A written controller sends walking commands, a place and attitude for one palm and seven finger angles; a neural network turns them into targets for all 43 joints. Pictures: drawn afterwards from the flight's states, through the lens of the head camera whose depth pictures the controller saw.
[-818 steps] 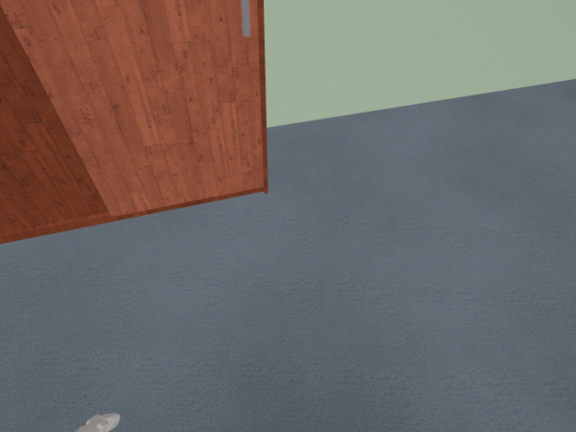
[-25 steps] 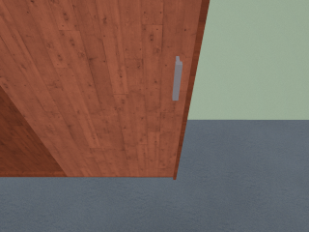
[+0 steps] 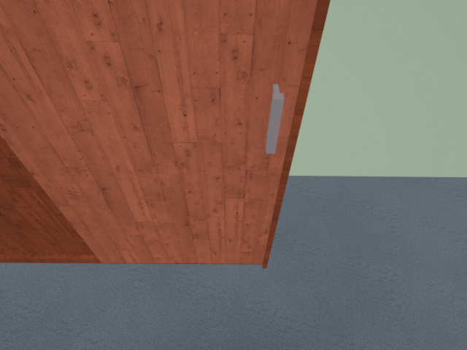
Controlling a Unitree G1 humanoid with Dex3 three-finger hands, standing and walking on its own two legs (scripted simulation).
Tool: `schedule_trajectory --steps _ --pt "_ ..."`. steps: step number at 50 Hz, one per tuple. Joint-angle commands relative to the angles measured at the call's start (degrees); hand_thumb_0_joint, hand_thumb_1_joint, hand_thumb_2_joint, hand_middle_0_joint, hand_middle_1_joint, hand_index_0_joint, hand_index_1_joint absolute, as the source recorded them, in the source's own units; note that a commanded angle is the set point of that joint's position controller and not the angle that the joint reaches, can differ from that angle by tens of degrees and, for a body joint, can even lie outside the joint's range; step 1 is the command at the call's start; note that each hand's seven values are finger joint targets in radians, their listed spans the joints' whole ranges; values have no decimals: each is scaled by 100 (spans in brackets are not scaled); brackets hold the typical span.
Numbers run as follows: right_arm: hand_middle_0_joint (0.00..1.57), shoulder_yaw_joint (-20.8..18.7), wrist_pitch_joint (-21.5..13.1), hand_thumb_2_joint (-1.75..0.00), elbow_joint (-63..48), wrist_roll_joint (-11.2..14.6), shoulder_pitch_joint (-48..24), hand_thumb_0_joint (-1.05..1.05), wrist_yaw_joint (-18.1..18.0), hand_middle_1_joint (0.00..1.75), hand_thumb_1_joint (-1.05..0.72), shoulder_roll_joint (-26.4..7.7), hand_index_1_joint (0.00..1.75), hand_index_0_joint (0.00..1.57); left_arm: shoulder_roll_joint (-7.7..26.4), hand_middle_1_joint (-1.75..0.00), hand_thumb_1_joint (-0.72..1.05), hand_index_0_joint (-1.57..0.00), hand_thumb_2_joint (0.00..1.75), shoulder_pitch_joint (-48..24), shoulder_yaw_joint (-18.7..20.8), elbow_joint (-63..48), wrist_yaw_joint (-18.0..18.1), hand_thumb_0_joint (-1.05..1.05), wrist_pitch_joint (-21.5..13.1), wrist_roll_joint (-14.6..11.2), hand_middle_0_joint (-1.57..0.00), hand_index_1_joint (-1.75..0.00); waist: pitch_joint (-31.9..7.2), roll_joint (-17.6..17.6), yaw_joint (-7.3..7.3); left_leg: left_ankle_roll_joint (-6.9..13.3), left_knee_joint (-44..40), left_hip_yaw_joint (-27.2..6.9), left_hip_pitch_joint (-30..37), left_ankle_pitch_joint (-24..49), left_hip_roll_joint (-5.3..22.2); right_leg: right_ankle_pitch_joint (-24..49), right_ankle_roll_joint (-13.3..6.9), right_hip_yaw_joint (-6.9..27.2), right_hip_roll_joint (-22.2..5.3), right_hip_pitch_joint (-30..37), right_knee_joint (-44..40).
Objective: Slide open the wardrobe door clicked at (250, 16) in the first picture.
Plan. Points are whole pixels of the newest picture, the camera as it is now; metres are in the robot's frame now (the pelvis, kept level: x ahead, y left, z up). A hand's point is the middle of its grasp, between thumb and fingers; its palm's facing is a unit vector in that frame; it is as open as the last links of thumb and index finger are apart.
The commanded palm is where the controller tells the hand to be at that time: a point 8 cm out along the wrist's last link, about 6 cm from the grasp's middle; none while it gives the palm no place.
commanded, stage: look again from close up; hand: right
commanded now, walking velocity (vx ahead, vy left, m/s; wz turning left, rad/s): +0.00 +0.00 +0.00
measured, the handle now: (273, 120) +0.56 -0.05 +0.09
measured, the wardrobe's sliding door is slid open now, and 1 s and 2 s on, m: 0.00 0.00 0.00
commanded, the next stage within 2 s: shuffle to correct the standing spot in 0.76 s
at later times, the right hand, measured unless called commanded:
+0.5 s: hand out of the picture +0.08 -0.21 -0.16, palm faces -0.04 +0.96 -0.29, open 7.4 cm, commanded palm none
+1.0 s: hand out of the picture +0.07 -0.20 -0.17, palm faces -0.03 +0.96 -0.28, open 7.4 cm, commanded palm none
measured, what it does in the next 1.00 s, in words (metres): stands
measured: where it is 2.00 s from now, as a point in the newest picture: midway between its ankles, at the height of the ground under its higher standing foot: outside the picture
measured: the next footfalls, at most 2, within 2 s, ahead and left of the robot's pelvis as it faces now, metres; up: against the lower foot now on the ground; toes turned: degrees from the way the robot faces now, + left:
none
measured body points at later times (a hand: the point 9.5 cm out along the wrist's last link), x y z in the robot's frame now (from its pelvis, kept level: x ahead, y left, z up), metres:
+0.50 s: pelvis +0.02 +0.01 +0.00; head +0.03 +0.01 +0.45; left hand +0.08 +0.29 -0.14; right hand +0.08 -0.26 -0.14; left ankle +0.02 +0.15 -0.74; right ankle +0.04 -0.08 -0.74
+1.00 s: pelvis +0.04 +0.02 +0.00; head +0.04 +0.01 +0.45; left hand +0.08 +0.28 -0.14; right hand +0.07 -0.25 -0.15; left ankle +0.02 +0.15 -0.74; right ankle +0.05 -0.08 -0.74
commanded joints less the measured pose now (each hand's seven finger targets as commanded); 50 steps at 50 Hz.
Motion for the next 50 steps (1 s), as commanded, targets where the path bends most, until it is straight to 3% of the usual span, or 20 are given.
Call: schedule_trajectory --steps 1,3,16,19,31,43,45,50 --pt "20 -162 -132 -90 -280 38 25 0 -53 30 -90 -911 30 20 985 -30 90 -20 90 -52 159 -270 50 0 -133 -37 -20 -30 -176 58 48 350 -446 -488 -4 136 454 -170 146 876 -845 257 -631" --pt "20 -159 -137 -90 -269 45 -12 0 -60 30 -90 -933 30 20 979 -30 90 -20 90 -89 146 -255 54 0 -141 -42 -20 -30 -219 76 35 345 -437 -486 82 356 467 168 142 845 -846 327 -571" --pt "20 -154 -131 -90 -258 53 -279 0 -35 30 -90 -1043 30 20 1073 -30 90 -20 90 -250 109 -175 48 0 -123 -31 -20 -30 -143 24 32 322 -638 -502 141 140 478 12 191 831 -844 406 -712" --pt "20 -166 -147 -90 -258 59 -310 0 -37 30 -90 -1076 30 20 1100 -30 90 -20 90 -284 97 -177 53 0 -146 -29 -20 -30 -303 15 22 331 -607 -493 291 513 501 443 182 805 -867 531 -643" --pt "20 -157 -133 -90 -218 64 -412 0 -20 30 -90 -1121 30 20 1178 -30 90 -20 90 -348 78 -146 58 0 -134 -26 -20 -30 -170 48 30 303 -732 -483 256 336 484 302 203 829 -877 587 -782" --pt "20 -153 -136 -90 -149 67 -363 0 -24 30 -90 -1123 30 20 1180 -30 90 -20 90 -333 49 -104 80 0 -150 -35 -20 -30 -211 11 23 296 -745 -472 374 635 497 675 202 799 -899 710 -760" --pt "20 -32 -72 -90 26 93 -86 0 -36 30 -90 -592 30 20 671 -30 90 -20 90 -121 -80 37 77 0 -102 -13 -20 -30 -254 71 38 201 -766 -392 351 237 455 269 270 746 -913 748 -795" --pt "20 -38 32 -90 101 46 243 0 2 30 -90 -420 30 20 652 -30 90 -20 90 151 -12 104 90 0 -17 25 -20 -30 284 -85 50 240 -344 -254 -169 -815 221 -1523 189 932 -1045 372 -975"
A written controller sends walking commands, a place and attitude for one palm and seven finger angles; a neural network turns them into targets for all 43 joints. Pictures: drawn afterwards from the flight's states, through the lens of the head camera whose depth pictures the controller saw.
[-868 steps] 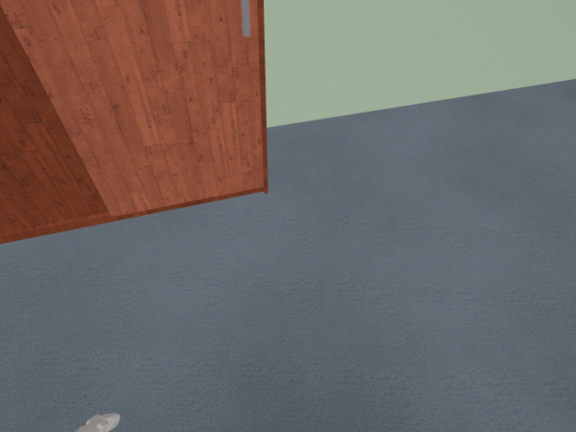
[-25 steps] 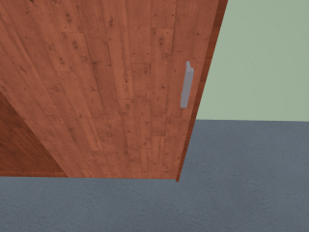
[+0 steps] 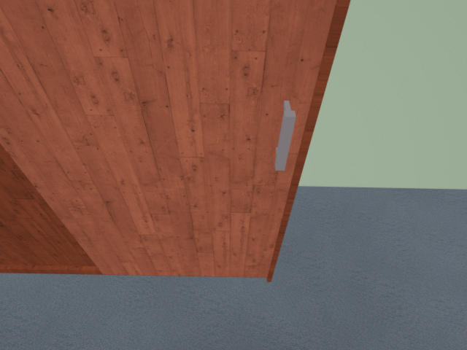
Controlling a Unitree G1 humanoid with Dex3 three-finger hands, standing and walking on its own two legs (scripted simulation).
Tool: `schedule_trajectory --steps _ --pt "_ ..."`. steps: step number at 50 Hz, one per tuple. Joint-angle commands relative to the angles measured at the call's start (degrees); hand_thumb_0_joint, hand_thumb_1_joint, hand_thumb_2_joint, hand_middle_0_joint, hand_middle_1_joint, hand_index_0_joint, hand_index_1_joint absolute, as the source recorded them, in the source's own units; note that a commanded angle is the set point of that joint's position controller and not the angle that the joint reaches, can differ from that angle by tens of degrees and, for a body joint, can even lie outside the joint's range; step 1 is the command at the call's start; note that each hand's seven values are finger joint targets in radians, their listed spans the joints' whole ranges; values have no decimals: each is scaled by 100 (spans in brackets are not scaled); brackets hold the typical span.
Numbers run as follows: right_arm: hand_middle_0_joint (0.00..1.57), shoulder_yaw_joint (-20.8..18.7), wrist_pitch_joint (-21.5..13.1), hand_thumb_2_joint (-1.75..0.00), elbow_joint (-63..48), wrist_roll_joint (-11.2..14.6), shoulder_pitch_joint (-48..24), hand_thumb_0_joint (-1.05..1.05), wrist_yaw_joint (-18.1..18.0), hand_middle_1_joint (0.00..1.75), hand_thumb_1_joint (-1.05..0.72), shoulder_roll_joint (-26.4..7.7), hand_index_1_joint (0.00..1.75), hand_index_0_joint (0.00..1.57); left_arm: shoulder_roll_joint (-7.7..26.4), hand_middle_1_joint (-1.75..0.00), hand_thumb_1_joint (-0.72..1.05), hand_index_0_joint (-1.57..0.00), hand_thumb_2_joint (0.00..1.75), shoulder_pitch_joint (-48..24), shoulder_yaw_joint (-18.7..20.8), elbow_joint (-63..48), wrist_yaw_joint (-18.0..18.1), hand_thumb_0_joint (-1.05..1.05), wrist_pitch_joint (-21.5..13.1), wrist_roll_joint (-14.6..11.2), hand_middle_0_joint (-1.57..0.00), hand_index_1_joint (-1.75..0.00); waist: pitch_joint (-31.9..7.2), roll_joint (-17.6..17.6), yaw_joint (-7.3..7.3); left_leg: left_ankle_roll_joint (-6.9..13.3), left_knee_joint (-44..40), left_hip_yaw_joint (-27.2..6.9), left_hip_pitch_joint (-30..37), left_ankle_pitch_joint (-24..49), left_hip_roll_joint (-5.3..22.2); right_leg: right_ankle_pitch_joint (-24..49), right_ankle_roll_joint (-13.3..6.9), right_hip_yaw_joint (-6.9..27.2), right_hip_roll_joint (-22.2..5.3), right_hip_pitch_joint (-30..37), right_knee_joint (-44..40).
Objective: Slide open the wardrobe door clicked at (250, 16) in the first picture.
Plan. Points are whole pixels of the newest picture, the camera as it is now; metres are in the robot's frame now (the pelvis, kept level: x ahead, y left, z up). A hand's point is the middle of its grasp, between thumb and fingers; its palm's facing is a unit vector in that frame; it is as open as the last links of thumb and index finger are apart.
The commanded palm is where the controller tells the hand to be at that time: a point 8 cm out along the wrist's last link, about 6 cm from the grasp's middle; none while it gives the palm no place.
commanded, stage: come to a stop and stand still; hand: right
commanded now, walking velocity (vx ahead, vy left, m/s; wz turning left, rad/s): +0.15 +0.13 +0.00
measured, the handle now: (283, 136) +0.52 -0.07 +0.09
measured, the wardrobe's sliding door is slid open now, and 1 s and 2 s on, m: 0.00 0.00 0.00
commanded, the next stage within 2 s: look again from close up in 1.66 s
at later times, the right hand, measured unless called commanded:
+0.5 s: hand out of the picture +0.00 -0.14 -0.19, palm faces +0.04 +0.98 -0.19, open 7.4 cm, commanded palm none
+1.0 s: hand out of the picture -0.05 -0.22 -0.18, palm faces +0.05 +0.97 -0.25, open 7.4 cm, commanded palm none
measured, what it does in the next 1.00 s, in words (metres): shifts its weight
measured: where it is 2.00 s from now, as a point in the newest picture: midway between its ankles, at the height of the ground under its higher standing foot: outside the picture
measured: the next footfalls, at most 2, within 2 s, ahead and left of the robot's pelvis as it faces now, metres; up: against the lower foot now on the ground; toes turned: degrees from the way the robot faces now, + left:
none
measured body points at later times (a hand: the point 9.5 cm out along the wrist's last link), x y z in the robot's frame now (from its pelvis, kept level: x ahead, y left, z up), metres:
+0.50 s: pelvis +0.02 +0.02 -0.01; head +0.04 +0.02 +0.44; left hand +0.03 +0.25 -0.17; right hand +0.00 -0.19 -0.17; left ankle -0.02 +0.13 -0.75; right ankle +0.01 -0.09 -0.75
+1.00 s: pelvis -0.06 -0.03 -0.01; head -0.07 -0.03 +0.44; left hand +0.00 +0.21 -0.16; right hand -0.05 -0.28 -0.16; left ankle -0.02 +0.13 -0.74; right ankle +0.01 -0.09 -0.75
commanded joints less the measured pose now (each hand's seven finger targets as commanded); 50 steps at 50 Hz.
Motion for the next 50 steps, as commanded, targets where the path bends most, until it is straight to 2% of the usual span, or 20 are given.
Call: schedule_trajectory --steps 1,5,7,9,11,13,19,22,25,26,27,28,29,31,32,34,36,39,43,50 --pt "20 -97 -6 -90 -144 -19 505 0 37 30 -90 -366 30 20 653 -30 90 -20 90 341 164 -155 23 0 -21 0 -20 -30 458 -230 37 145 99 -172 -704 -662 265 -1553 -20 1002 -1037 -177 -753" --pt "20 -153 -20 -90 -169 -45 836 0 86 30 -90 -204 30 20 622 -30 90 -20 90 563 263 -176 76 0 -56 -10 -20 -30 542 -321 5 181 468 -32 -873 -476 161 -1361 -223 1140 -1259 -203 -599" --pt "20 -154 -64 -90 -131 -33 1026 0 53 30 -90 -114 30 20 416 -30 90 -20 90 609 233 -177 103 0 -89 -41 -20 -30 564 -122 -74 226 263 -248 -618 112 260 -332 -173 863 -1058 -332 -141" --pt "20 -165 -144 -90 -38 8 1247 0 -39 30 -90 -114 30 20 95 -30 90 -20 90 664 153 -158 140 0 -135 -53 -20 -30 209 277 -57 305 159 -582 -129 1925 550 1013 19 339 -714 -232 573" --pt "20 -148 -208 -90 -22 50 1277 0 -112 30 -90 -139 30 20 -10 -30 90 -20 90 825 131 -98 189 0 -131 -83 -20 -30 -23 363 27 274 298 -525 154 3849 663 1427 142 242 -665 -44 479" --pt "20 -183 -207 -90 -88 59 1327 0 -178 30 -90 -202 30 20 -13 -30 90 -20 90 876 173 -115 232 0 -97 -113 -20 -30 -25 283 16 192 435 -493 245 4848 726 1655 181 153 -624 -1 550" --pt "20 -301 -106 -90 -297 25 1360 0 -243 30 -90 -163 30 20 -152 -30 90 -20 90 979 287 -313 247 0 31 -96 -20 -30 -275 299 -30 296 672 -619 298 4882 892 1420 215 53 -558 -150 956" --pt "20 -310 -81 -90 -378 0 1196 0 -231 30 -90 -117 30 20 -215 -30 90 -20 90 962 301 -384 217 0 63 -90 -20 -30 -301 460 -20 415 578 -703 221 4209 942 952 220 103 -535 -229 975" --pt "20 -279 -62 -90 -475 7 872 0 -194 30 -90 -8 30 20 -172 -30 90 -20 90 894 303 -394 196 0 62 -74 -20 -30 -30 259 52 455 398 -672 -404 2485 766 1034 183 310 -666 38 658" --pt "20 -318 -184 -90 -373 -36 1262 0 -331 30 -90 -122 30 20 -14 -30 90 -20 90 167 280 -971 138 0 -62 -104 -20 -30 269 392 -178 206 358 -1062 -554 4475 931 513 248 137 -615 -476 1748" --pt "20 -314 -288 -90 -553 -45 926 0 -302 30 -90 -372 30 20 -113 -30 90 -20 90 361 214 -1191 96 0 -42 -102 -20 -30 118 301 126 395 521 -978 -194 5101 1232 -372 221 184 -402 -762 1467" --pt "20 -318 -292 -90 -710 -44 854 0 -272 30 -90 -302 30 20 -272 -30 90 -20 90 868 231 -1115 87 0 -103 -64 -20 -30 -601 558 216 537 1006 -765 150 4860 1094 -385 95 204 -361 -523 1007" --pt "20 -272 -253 -90 -797 8 701 0 -244 30 -90 -187 30 20 -135 -30 90 -20 90 928 234 -1097 105 0 -110 -61 -20 -30 -807 434 175 487 1095 -567 90 3600 845 38 42 308 -447 -295 890" --pt "20 -236 -133 -90 -910 2 560 0 -185 30 -90 -140 30 20 12 -30 90 -20 90 648 241 -1203 108 0 -92 -44 -20 -30 -234 -311 40 409 833 -458 -567 1069 491 632 -42 653 -688 -405 643" --pt "20 -224 -90 -90 -922 -29 544 0 -174 30 -90 -137 30 20 81 -30 90 -20 90 553 228 -1260 99 0 -102 -15 -20 -30 138 -594 -40 375 744 -384 -708 362 341 713 -111 790 -778 -651 536" --pt "20 -212 -19 -90 -950 -43 548 0 -136 30 -90 -150 30 20 189 -30 90 -20 90 486 224 -1401 80 0 -85 -10 -20 -30 522 -334 -58 335 609 -286 -802 -559 196 -519 -149 1033 -791 -1135 101" --pt "20 -199 23 -90 -1016 -60 529 0 -92 30 -90 -171 30 20 334 -30 90 -20 90 452 265 -1491 48 0 -57 18 -20 -30 694 -246 -41 332 627 -243 -904 -928 145 -1839 -138 1195 -764 -1450 -311" --pt "20 -210 64 -90 -1088 -80 663 0 -53 30 -90 -186 30 20 474 -30 90 -20 90 413 298 -1560 29 0 -41 39 -20 -30 554 -487 -94 277 897 2 -727 -827 51 -2508 -197 1395 -890 -1704 -685" --pt "20 -221 44 -90 -1115 -89 815 0 -21 30 -90 -202 30 20 514 -30 90 -20 90 412 315 -1587 19 0 -38 34 -20 -30 282 -277 -120 286 855 -35 -672 -788 55 -2465 -220 1419 -875 -1596 -687" --pt "20 -218 -1 -90 -977 -81 1039 0 1 30 -90 -228 30 20 518 -30 90 -20 90 484 311 -1397 4 0 -8 16 -20 -30 374 -85 -102 327 509 -312 -909 -1162 112 -2480 -155 1278 -750 -1550 -622"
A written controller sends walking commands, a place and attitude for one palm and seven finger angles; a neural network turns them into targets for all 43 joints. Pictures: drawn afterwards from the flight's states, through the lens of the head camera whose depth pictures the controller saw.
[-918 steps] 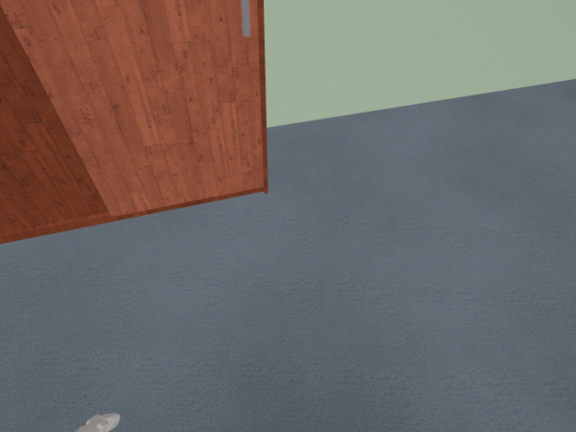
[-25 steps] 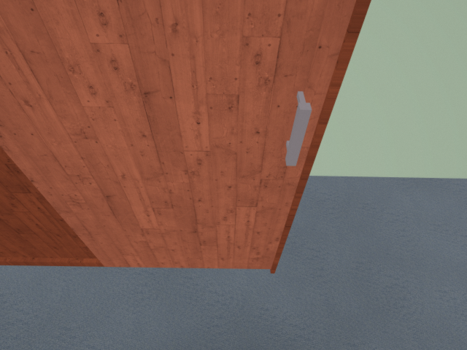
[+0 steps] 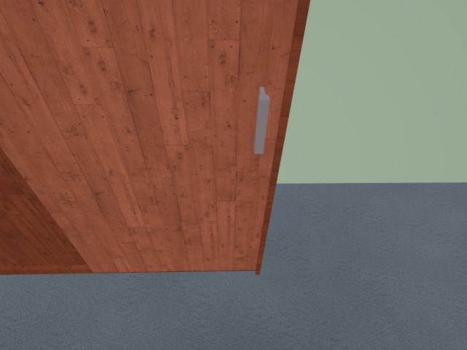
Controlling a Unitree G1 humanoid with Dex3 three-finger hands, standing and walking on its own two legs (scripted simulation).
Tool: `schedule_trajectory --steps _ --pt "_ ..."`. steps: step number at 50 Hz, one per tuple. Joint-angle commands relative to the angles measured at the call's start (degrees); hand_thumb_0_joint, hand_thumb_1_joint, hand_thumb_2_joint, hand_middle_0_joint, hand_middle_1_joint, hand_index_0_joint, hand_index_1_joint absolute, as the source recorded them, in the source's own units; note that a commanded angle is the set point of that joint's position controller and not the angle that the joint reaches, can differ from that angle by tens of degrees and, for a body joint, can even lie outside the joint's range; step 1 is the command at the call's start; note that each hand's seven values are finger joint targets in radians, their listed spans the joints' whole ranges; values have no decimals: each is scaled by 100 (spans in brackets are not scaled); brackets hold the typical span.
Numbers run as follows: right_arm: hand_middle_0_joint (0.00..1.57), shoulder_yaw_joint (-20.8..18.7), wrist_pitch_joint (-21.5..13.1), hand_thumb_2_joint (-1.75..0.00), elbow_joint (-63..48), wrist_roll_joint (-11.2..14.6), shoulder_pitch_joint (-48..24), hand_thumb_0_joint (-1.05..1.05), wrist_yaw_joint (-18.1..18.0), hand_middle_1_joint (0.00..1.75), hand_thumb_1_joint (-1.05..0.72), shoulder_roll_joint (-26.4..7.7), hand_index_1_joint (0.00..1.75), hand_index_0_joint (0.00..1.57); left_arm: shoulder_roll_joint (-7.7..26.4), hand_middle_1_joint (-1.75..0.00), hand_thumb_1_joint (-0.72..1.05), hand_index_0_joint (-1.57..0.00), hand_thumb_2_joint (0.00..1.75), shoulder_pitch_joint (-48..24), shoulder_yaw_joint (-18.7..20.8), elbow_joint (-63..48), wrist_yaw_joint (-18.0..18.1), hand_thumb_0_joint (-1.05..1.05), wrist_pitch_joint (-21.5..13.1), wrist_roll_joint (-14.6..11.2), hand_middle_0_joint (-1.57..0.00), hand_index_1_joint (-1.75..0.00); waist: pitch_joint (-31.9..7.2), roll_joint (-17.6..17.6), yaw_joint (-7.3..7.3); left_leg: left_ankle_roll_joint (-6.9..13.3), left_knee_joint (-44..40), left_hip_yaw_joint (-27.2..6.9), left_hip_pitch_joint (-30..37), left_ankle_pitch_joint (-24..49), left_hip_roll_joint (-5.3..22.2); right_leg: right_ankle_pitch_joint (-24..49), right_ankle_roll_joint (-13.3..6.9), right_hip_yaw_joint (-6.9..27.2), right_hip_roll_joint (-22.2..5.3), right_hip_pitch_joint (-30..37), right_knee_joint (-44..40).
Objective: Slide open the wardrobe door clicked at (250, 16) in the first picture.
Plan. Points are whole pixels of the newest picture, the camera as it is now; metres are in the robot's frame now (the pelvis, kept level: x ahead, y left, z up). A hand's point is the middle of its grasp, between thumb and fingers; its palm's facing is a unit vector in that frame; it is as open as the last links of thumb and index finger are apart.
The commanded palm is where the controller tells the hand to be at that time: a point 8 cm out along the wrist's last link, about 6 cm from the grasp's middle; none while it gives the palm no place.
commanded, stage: come to a stop and stand still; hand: right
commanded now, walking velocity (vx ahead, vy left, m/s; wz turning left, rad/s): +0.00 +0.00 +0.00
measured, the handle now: (260, 121) +0.58 -0.03 +0.10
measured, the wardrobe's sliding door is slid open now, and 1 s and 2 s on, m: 0.00 0.00 0.00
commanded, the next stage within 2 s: look again from close up in 0.66 s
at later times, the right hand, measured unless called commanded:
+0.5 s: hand out of the picture -0.05 -0.15 -0.18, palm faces +0.05 +0.99 -0.15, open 7.4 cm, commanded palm none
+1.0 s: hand out of the picture -0.05 -0.15 -0.18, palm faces +0.07 +0.98 -0.16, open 7.4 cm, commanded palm none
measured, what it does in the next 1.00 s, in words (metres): stands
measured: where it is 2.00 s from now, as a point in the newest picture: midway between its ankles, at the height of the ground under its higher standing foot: outside the picture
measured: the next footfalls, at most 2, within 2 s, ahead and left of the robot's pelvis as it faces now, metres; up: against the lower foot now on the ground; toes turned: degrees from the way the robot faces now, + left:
left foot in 1.78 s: -0.11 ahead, +0.09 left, +0.00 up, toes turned +3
right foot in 2.00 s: -0.08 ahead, -0.13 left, +0.00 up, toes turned +3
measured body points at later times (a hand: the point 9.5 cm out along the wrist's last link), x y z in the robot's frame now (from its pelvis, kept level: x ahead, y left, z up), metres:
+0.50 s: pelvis -0.02 +0.01 +0.00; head -0.03 +0.00 +0.45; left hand +0.00 +0.24 -0.15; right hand -0.05 -0.20 -0.16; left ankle +0.04 +0.15 -0.73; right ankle +0.07 -0.07 -0.73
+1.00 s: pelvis -0.03 +0.01 +0.00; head -0.04 +0.00 +0.45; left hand -0.02 +0.24 -0.15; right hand -0.05 -0.20 -0.16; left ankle +0.03 +0.15 -0.73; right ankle +0.06 -0.07 -0.73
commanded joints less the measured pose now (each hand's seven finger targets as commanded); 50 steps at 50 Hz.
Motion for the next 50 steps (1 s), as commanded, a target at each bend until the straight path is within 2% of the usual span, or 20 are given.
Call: schedule_trajectory --steps 1,3,6,8,12,16,23,26,29,36,38,40,43,47,50 --pt "20 -70 -131 -90 -176 23 427 0 2 30 -90 -479 30 20 864 -30 90 -20 90 -86 200 -343 33 0 -119 -38 -20 -30 533 125 -23 237 -574 -335 -162 -974 79 -2384 104 1193 -832 -576 -1433" --pt "20 -56 -172 -90 -122 34 433 0 2 30 -90 -479 30 20 773 -30 90 -20 90 24 181 -260 39 0 -132 -52 -20 -30 411 303 44 275 -787 -545 -365 -1087 183 -1986 126 1093 -738 -237 -1213" --pt "20 -51 -195 -90 -26 52 405 0 11 30 -90 -455 30 20 775 -30 90 -20 90 160 170 -94 56 0 -171 -57 -20 -30 345 129 108 265 -781 -566 -521 -1070 169 -1915 142 1113 -781 -17 -1241" --pt "20 -46 -200 -90 57 45 477 0 10 30 -90 -438 30 20 785 -30 90 -20 90 137 165 -26 64 0 -184 -66 -20 -30 336 13 64 251 -699 -494 -320 -890 118 -2050 126 1177 -837 -159 -1339" --pt "20 -15 -198 -90 225 39 657 0 3 30 -90 -333 30 20 718 -30 90 -20 90 149 139 102 70 0 -186 -77 -20 -30 473 34 7 242 -727 -492 -265 -875 129 -2090 127 1201 -840 -307 -1401" --pt "20 -3 -193 -90 325 42 698 0 -1 30 -90 -245 30 20 637 -30 90 -20 90 223 131 214 78 0 -170 -73 -20 -30 594 21 22 233 -780 -532 -358 -1013 133 -2122 162 1166 -804 -367 -1393" --pt "20 -2 -225 -90 342 56 646 0 -14 30 -90 -161 30 20 462 -30 90 -20 90 320 112 320 85 0 -180 -77 -20 -30 525 170 50 242 -914 -660 -424 -978 212 -1734 196 1033 -721 -243 -1127" --pt "20 -18 -205 -90 304 54 575 0 -16 30 -90 -166 30 20 421 -30 90 -20 90 403 117 341 80 0 -158 -66 -20 -30 614 227 79 227 -986 -665 -599 -1350 210 -1896 223 1023 -695 -299 -1091" --pt "20 -32 -196 -90 296 55 600 0 -18 30 -90 -130 30 20 390 -30 90 -20 90 414 113 356 86 0 -158 -58 -20 -30 624 75 51 224 -876 -603 -516 -1157 170 -1927 207 1074 -719 -392 -1139" --pt "20 -66 -195 -90 265 51 632 0 -8 30 -90 -61 30 20 348 -30 90 -20 90 414 129 348 95 0 -169 -54 -20 -30 508 63 3 217 -773 -537 -326 -1033 138 -2012 192 1120 -743 -502 -1206" --pt "20 -59 -211 -90 253 55 578 0 -17 30 -90 -60 30 20 338 -30 90 -20 90 441 119 361 96 0 -182 -56 -20 -30 480 96 28 231 -778 -542 -302 -909 163 -1860 196 1114 -755 -441 -1195" --pt "20 -66 -196 -90 248 55 594 0 -17 30 -90 -73 30 20 352 -30 90 -20 90 460 125 365 93 0 -172 -53 -20 -30 486 -21 33 218 -779 -515 -352 -1051 136 -2046 198 1168 -771 -438 -1275" --pt "20 -66 -196 -90 269 47 610 0 -18 30 -90 -55 30 20 346 -30 90 -20 90 445 125 369 93 0 -158 -54 -20 -30 582 28 22 216 -787 -506 -334 -1002 125 -2074 193 1186 -776 -526 -1304" --pt "20 -67 -203 -90 304 44 696 0 -15 30 -90 -27 30 20 383 -30 90 -20 90 430 135 363 97 0 -158 -58 -20 -30 479 -15 6 210 -752 -457 -267 -838 113 -2029 184 1179 -810 -428 -1336" --pt "20 -69 -202 -90 302 43 664 0 -10 30 -90 -33 30 20 361 -30 90 -20 90 427 140 358 95 0 -150 -59 -20 -30 566 111 30 203 -839 -518 -380 -1045 127 -2043 205 1127 -765 -427 -1284"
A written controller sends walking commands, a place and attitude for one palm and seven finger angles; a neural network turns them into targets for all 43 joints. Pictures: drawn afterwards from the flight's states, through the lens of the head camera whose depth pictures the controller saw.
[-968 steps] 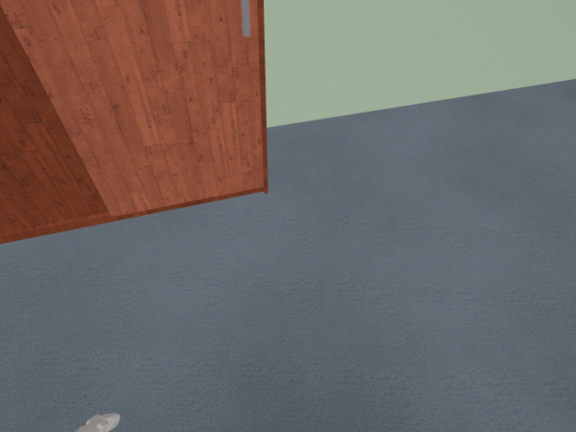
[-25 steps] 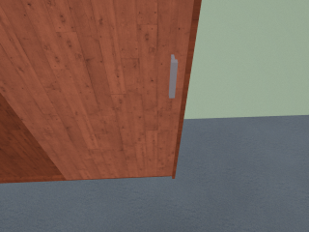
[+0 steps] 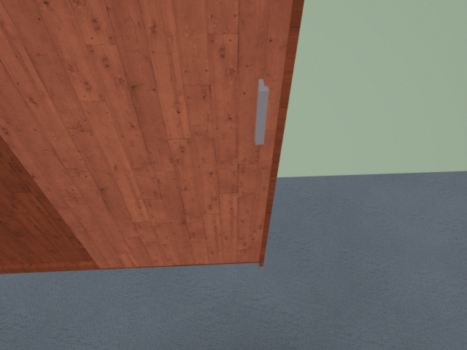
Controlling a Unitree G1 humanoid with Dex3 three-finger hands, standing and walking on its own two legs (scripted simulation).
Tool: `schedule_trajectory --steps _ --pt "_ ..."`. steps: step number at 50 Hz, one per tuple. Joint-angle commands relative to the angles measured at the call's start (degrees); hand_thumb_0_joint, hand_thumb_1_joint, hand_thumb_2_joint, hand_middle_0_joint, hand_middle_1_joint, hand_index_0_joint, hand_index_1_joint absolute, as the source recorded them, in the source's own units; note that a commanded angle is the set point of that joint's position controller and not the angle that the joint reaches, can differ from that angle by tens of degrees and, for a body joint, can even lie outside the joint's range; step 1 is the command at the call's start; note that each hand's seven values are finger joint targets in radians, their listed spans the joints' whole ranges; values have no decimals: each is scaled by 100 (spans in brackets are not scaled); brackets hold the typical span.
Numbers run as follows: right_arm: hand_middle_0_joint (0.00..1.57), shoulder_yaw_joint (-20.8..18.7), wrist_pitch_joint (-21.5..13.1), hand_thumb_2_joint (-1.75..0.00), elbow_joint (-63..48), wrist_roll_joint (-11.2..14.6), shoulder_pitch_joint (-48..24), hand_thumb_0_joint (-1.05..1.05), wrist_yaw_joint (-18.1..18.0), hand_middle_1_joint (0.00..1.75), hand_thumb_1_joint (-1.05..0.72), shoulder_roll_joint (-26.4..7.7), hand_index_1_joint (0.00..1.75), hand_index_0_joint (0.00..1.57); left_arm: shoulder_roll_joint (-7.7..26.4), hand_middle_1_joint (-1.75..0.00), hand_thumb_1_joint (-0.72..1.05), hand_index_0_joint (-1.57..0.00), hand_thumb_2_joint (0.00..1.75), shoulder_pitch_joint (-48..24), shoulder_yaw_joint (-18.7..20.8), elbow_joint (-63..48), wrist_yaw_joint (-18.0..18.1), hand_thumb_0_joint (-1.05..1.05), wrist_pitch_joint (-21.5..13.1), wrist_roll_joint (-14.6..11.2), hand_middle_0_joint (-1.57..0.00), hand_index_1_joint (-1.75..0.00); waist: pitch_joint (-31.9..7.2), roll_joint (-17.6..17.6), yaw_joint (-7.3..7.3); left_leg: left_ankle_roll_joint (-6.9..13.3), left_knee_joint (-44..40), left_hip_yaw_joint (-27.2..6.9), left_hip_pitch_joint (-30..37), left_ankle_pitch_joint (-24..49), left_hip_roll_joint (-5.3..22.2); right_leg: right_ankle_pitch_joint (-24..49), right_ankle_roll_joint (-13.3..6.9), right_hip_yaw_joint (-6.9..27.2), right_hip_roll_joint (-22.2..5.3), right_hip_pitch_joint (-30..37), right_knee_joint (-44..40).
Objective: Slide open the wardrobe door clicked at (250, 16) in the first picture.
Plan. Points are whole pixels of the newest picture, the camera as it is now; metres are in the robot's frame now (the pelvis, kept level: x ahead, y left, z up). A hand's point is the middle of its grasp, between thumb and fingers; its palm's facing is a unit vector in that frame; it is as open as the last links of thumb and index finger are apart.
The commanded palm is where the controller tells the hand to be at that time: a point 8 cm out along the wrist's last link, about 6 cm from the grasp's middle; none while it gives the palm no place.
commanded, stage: look again from close up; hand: right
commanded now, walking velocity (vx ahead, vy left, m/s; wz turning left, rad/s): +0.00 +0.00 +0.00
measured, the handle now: (260, 112) +0.61 -0.03 +0.10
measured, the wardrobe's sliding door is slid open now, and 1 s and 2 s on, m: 0.00 0.00 0.00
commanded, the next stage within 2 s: raise the hand with hooked fingers in 1.50 s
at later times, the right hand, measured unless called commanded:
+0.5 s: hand out of the picture -0.05 -0.16 -0.19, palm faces +0.08 +0.99 -0.13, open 7.4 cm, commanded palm none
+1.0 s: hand out of the picture -0.15 -0.19 -0.18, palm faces +0.02 +0.99 -0.16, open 7.4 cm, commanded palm none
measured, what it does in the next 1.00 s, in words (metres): walks backwards: left foot, then right foot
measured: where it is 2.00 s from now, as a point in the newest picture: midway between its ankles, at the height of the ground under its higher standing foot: outside the picture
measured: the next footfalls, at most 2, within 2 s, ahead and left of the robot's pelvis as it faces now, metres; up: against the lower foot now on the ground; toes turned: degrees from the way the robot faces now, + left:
left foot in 0.78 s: -0.08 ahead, +0.08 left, +0.00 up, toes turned +5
right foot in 1.00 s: -0.05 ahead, -0.14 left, +0.00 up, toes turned +4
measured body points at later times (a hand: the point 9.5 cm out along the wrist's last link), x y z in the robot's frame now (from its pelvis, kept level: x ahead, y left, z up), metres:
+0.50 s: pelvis -0.03 -0.01 -0.01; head -0.05 -0.03 +0.44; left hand -0.02 +0.22 -0.16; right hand -0.06 -0.21 -0.18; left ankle +0.06 +0.14 -0.73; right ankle +0.07 -0.08 -0.73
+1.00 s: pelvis -0.11 -0.03 +0.00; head -0.11 -0.04 +0.45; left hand -0.15 +0.20 -0.15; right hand -0.15 -0.24 -0.16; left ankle -0.12 +0.07 -0.74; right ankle -0.09 -0.14 -0.74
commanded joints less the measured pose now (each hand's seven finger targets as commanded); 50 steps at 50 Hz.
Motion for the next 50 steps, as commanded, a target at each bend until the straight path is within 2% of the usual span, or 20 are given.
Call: schedule_trajectory --steps 1,12,17,19,21,23,24,25,26,27,30,32,36,37,38,39,40,42,47,50 --pt "20 -78 -74 -90 -151 12 508 0 -2 30 -90 -437 30 20 658 -30 90 -20 90 187 123 -265 19 0 -77 -26 -20 -30 494 -17 -18 230 -699 -482 -290 -1382 301 -2220 68 972 -684 -244 -1058" --pt "20 -119 -17 -90 -122 -1 597 0 18 30 -90 -398 30 20 670 -30 90 -20 90 113 146 -297 29 0 -35 -14 -20 -30 451 -126 -52 214 -521 -356 -352 -1472 196 -2446 79 960 -667 -302 -1067" --pt "20 -167 -9 -90 -125 -6 671 0 31 30 -90 -437 30 20 605 -30 90 -20 90 63 156 -323 31 0 -3 -14 -20 -30 349 218 -71 277 -764 -538 -410 -1770 313 -2184 128 690 -442 -254 -652" --pt "20 -205 20 -90 -180 9 469 0 24 30 -90 -526 30 20 485 -30 90 -20 90 189 164 -298 30 0 49 -8 -20 -30 395 611 55 356 -1246 -790 -1051 -2401 548 -1719 197 399 -206 160 101" --pt "20 -288 67 -90 -362 16 -193 0 -19 30 -90 -683 30 20 349 -30 90 -20 90 708 211 -149 34 0 120 13 -20 -30 237 1063 394 484 -1716 -945 -2114 -2877 911 -1120 286 13 5 1122 1472" --pt "20 -362 79 -90 -614 8 -927 0 -80 30 -90 -821 30 20 303 -30 90 -20 90 1280 243 -33 22 0 110 -10 -20 -30 214 1077 701 454 -1648 -769 -2620 -2636 1029 -1002 245 124 -158 1590 1785" --pt "20 -344 74 -90 -654 11 -993 0 -79 30 -90 -759 30 20 278 -30 90 -20 90 1349 209 -32 11 0 38 -27 -20 -30 500 740 668 395 -1174 -670 -2659 -2494 868 -1222 213 277 -299 1484 1100" --pt "20 -310 85 -90 -642 32 -734 0 -58 30 -90 -579 30 20 408 -30 90 -20 90 1337 174 -93 23 0 -62 6 -20 -30 721 -323 534 302 -129 -457 -2273 -2139 430 -2043 111 980 -644 832 -289" --pt "20 -287 116 -90 -588 100 -362 0 -31 30 -90 -339 30 20 655 -30 90 -20 90 1018 187 -186 74 0 -135 64 -20 -30 846 -1729 272 69 1225 207 -1564 -1430 -181 -3528 -44 2321 -1465 -265 -1833" --pt "20 -311 187 -90 -425 33 33 0 -39 30 -90 -267 30 20 825 -30 90 -20 90 422 212 -354 112 0 -118 46 -20 -30 851 -2184 -62 94 2384 91 -706 -1002 -223 -4405 -143 2917 -1815 -1459 -2557" --pt "20 -355 274 -90 -136 -35 864 0 26 30 -90 -171 30 20 866 -30 90 -20 90 -569 191 -702 77 0 -94 50 -20 -30 470 -761 -558 106 3999 333 101 -811 -191 -3325 -240 1910 -1477 -2244 -2539" --pt "20 -307 244 -90 -108 -32 997 0 38 30 -90 -105 30 20 814 -30 90 -20 90 -439 207 -625 95 0 -116 62 -20 -30 308 -732 -437 123 3108 569 -6 -1043 -161 -2636 -143 1312 -1172 -1335 -2298" --pt "20 -246 281 -90 -18 56 1414 0 5 30 -90 -129 30 20 756 -30 90 -20 90 400 294 -269 100 0 55 76 -20 -30 280 -819 -169 375 -206 952 898 -1727 -380 -2339 323 1321 -1013 -53 -2598" --pt "20 -234 247 -90 74 46 1647 0 -19 30 -90 -184 30 20 753 -30 90 -20 90 373 300 -206 85 0 100 46 -20 -30 528 -478 -273 437 -1241 764 1302 -1120 -293 -2072 472 986 -800 -255 -2201" --pt "20 -257 208 -90 52 11 1639 0 -67 30 -90 -422 30 20 522 -30 90 -20 90 444 273 -244 69 0 149 -47 -20 -30 582 331 -200 637 -1930 -73 1427 -1315 337 -1645 665 373 -363 -571 -1235" --pt "20 -286 192 -90 -100 -29 1143 0 -118 30 -90 -728 30 20 218 -30 90 -20 90 489 252 -238 101 0 185 -64 -20 -30 789 1354 5 960 -2422 -1123 265 -2075 1371 -1226 609 -100 89 -230 513" --pt "20 -271 154 -90 -383 -32 177 0 -128 30 -90 -808 30 20 338 -30 90 -20 90 459 303 -281 45 0 232 9 -20 -30 953 1283 229 1244 -2616 -1391 -1040 -2325 1878 -1020 502 176 61 -7 1884" --pt "20 -210 -61 -90 -694 31 -891 0 -143 30 -90 -711 30 20 546 -30 90 -20 90 679 365 -230 -67 0 279 -31 -20 -30 1047 912 585 982 -2476 -831 -1614 -1894 1392 -671 342 381 -111 -89 2935" --pt "20 -137 -128 -90 -256 24 155 0 -57 30 -90 -523 30 20 77 -30 90 -20 90 466 91 -286 -5 0 -26 -71 -20 -30 861 519 69 859 -1497 -544 -183 -783 1039 -824 254 -56 -290 187 295" --pt "20 -70 -69 -90 -78 115 481 0 3 30 -90 -272 30 20 326 -30 90 -20 90 636 -5 -113 126 0 -175 -45 -20 -30 594 -482 -74 364 -847 -237 -318 -616 431 -277 59 772 -903 816 -893"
